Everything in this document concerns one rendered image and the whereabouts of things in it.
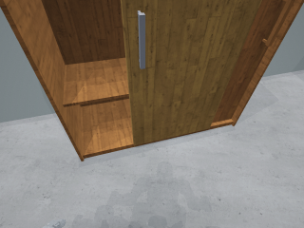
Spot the wardrobe door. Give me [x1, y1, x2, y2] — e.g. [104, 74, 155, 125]
[212, 0, 286, 123]
[121, 0, 262, 146]

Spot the handle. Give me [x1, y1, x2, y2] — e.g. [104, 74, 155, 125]
[265, 0, 295, 47]
[137, 10, 145, 69]

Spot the robot left hand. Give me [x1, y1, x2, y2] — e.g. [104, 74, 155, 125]
[43, 218, 66, 228]

